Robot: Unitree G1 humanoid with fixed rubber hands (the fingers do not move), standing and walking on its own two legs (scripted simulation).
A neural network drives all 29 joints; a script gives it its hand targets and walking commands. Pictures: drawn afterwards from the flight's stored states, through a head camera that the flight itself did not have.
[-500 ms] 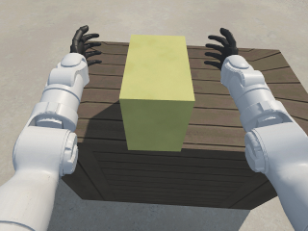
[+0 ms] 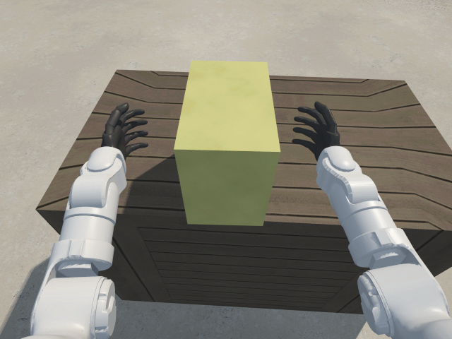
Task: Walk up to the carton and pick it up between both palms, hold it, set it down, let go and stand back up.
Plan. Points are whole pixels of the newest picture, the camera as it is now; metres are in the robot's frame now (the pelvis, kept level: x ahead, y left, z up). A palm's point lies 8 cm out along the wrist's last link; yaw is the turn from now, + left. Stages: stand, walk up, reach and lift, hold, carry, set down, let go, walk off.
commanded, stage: set down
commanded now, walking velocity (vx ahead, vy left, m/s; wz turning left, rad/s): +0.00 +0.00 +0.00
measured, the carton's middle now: (227, 143) +0.49 -0.01 +0.05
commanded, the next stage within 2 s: none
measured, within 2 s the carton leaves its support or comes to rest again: neither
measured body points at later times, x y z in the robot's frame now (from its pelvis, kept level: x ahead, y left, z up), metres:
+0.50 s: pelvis +0.01 +0.00 +0.00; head +0.01 +0.01 +0.45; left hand +0.33 +0.21 +0.08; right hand +0.33 -0.18 +0.08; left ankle +0.03 +0.14 -0.75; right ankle +0.00 -0.10 -0.75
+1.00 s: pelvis +0.02 +0.01 +0.00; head +0.02 +0.01 +0.45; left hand +0.26 +0.21 +0.02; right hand +0.25 -0.19 +0.02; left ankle +0.03 +0.14 -0.75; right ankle +0.00 -0.10 -0.75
